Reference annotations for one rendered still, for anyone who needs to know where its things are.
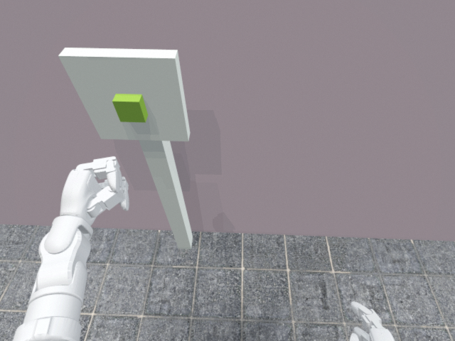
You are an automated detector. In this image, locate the left robot forearm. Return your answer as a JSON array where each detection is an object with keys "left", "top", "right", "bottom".
[{"left": 13, "top": 215, "right": 93, "bottom": 341}]

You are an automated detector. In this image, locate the robot left hand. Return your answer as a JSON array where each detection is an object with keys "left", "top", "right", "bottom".
[{"left": 60, "top": 156, "right": 129, "bottom": 226}]

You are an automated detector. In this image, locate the robot right hand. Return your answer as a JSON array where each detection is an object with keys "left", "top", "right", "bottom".
[{"left": 350, "top": 301, "right": 395, "bottom": 341}]

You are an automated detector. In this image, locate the button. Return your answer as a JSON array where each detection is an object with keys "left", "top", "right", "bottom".
[{"left": 112, "top": 94, "right": 148, "bottom": 122}]

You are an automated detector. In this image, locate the panel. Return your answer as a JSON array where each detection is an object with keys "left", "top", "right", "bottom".
[{"left": 58, "top": 48, "right": 193, "bottom": 249}]

